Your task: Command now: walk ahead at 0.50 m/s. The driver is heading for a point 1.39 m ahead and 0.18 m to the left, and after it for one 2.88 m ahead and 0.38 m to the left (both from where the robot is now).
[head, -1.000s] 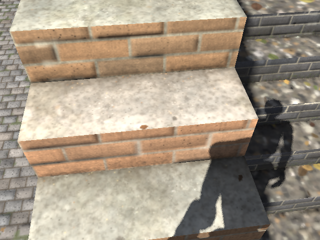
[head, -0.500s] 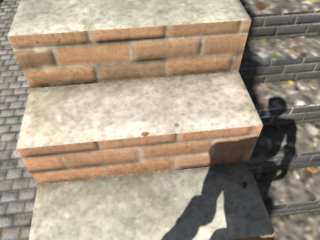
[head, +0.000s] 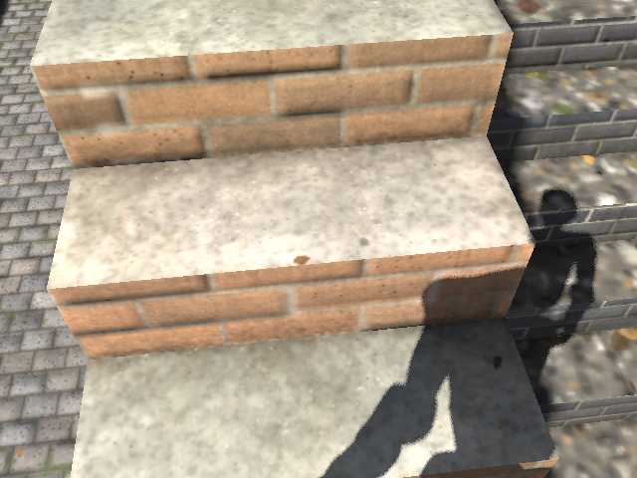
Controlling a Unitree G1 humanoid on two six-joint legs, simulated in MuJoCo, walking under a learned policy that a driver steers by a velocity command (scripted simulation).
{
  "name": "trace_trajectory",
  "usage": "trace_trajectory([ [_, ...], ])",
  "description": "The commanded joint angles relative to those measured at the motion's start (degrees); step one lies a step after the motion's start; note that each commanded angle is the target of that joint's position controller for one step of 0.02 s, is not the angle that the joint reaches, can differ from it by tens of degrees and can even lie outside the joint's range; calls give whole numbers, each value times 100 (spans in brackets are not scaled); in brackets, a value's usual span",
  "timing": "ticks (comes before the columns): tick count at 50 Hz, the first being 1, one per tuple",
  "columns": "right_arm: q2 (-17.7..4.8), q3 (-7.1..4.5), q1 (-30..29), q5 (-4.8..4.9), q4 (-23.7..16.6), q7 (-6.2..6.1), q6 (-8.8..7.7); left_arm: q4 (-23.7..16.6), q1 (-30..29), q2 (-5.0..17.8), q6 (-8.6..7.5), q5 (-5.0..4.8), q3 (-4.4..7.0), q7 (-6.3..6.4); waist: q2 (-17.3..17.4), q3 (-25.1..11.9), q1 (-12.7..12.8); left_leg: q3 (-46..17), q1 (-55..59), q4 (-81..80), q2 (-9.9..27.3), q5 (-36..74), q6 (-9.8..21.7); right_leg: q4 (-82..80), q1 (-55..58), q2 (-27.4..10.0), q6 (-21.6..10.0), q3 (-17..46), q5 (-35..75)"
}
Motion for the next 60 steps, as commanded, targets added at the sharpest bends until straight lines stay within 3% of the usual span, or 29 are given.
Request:
trace_trajectory([
  [1, -437, -70, 20, 4, -157, 26, -52, -105, 260, 338, -43, 9, 36, -4, -12, -78, -7, -593, 135, 124, 773, 1940, 312, -83, -171, -529, -336, 445, 1490],
  [4, -442, -74, 47, -7, -135, 19, -44, -65, 285, 321, -49, 0, 27, -20, -60, -77, -7, -590, 144, 136, 760, 1915, 317, -82, -176, -527, -325, 441, 1531],
  [5, -428, -83, 53, -11, -139, 12, -55, -54, 263, 283, -61, 6, 2, -39, -230, -55, -35, -637, 266, 118, 820, 1857, 291, -57, -306, -499, -323, 412, 1474],
  [10, -436, -92, 41, -6, -104, 7, -54, -16, 308, 300, -77, -1, 6, -60, -41, -40, -2, -629, 232, 147, 802, 1849, 277, -75, -311, -488, -337, 440, 1384],
  [11, -407, -87, 73, -58, -93, -27, -44, -28, 249, 381, -86, -29, 43, -66, -90, -83, -24, -647, 281, 110, 814, 1906, 295, -5, -306, -497, -312, 407, 1510],
  [25, -455, -121, 187, -28, 21, -69, -19, 52, 280, 462, -97, -14, 90, -74, -34, -64, 11, -588, 254, 173, 817, 2066, 294, -13, -228, -500, -315, 438, 1727],
  [27, -447, -137, 378, -30, 115, -100, 0, 95, 353, 589, -75, -9, 121, -82, -8, -88, 6, -491, 293, 271, 789, 2154, 266, 41, -192, -504, -297, 411, 1954],
  [43, -474, -213, 645, -56, 248, -181, 199, 141, 504, 586, 112, -16, 150, -54, -50, -6, -12, -434, 72, 508, 821, 2148, 170, 288, -449, -455, -227, 288, 1848],
  [50, -456, -245, 782, -48, 332, -218, 197, 103, 594, 588, 168, -16, 144, -32, 1, 61, -27, -441, -113, 481, 827, 1740, 155, 327, -589, -427, -250, 300, 1504],
  [53, -458, -256, 738, -80, 278, -195, 240, 84, 578, 587, 121, -6, 132, -48, -32, 87, -32, -444, -214, 479, 815, 1491, 187, 274, -635, -432, -277, 341, 1380],
  [60, -387, -236, 847, -40, 334, -223, 286, 65, 621, 608, 173, -19, 131, -36, 38, 180, -37, -396, -397, 499, 788, 966, 154, 301, -822, -386, -331, 345, 902],
])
